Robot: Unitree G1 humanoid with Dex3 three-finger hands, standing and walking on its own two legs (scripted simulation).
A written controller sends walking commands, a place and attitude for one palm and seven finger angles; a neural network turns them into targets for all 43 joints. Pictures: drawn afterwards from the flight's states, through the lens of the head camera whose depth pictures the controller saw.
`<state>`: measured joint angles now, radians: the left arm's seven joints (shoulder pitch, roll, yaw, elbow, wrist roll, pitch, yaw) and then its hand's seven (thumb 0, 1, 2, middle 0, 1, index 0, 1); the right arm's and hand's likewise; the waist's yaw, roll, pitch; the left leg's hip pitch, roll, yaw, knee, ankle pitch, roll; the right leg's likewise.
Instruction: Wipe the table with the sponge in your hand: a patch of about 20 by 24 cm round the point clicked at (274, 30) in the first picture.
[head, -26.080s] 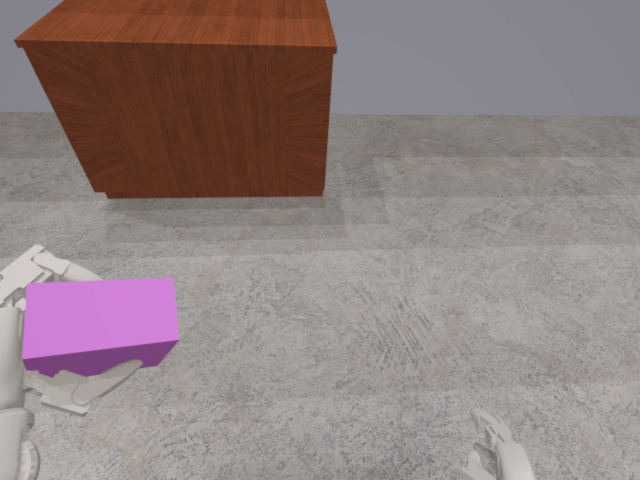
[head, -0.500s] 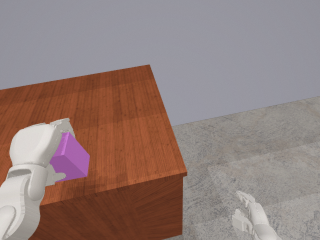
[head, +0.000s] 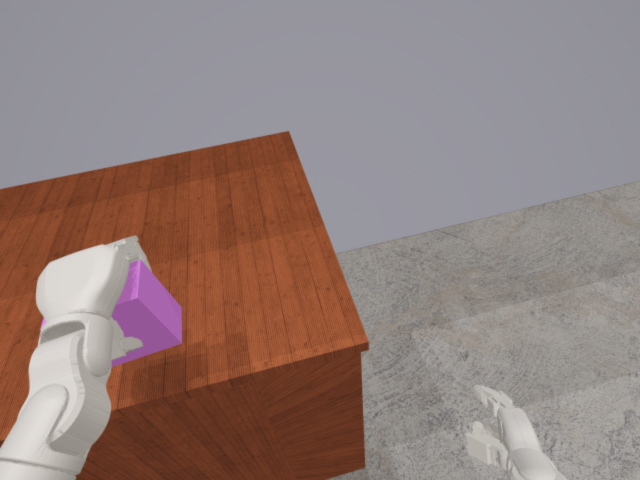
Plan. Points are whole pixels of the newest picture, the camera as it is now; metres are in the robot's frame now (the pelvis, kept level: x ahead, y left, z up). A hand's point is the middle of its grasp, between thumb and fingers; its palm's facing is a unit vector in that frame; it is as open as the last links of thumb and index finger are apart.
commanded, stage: move the sponge above the wiping area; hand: left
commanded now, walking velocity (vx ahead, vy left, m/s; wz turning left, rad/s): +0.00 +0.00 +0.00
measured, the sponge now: (127, 324) +0.26 +0.29 +0.08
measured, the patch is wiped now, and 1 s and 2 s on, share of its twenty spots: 0.00 0.00 0.00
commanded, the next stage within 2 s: none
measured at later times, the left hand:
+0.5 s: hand (128, 311) +0.27 +0.29 +0.10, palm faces +0.02 -0.08 -1.00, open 10.2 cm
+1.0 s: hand (133, 318) +0.27 +0.29 +0.08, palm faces -0.06 -0.11 -0.99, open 10.2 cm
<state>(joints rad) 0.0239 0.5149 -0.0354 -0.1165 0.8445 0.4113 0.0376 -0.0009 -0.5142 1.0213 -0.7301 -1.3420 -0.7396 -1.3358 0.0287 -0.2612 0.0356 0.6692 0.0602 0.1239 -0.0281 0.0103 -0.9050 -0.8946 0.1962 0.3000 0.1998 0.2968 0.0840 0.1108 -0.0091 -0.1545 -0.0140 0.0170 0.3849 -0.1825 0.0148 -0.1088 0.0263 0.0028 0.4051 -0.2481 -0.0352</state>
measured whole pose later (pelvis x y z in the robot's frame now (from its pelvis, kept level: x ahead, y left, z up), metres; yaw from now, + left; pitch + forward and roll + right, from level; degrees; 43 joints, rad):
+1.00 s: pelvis +0.02 +0.00 +0.00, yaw +1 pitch -1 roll +1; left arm 0.03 0.50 -0.06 0.00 0.84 0.43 -0.04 0.00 -0.51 1.02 -0.73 -1.35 -0.74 -1.34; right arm 0.06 -0.30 0.01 0.65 0.07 0.13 -0.04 0.01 -0.91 -0.89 0.20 0.30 0.20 0.30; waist 0.06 0.13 -0.02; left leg -0.19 -0.02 0.00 0.42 -0.22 0.02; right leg -0.14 0.02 -0.01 0.44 -0.29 -0.04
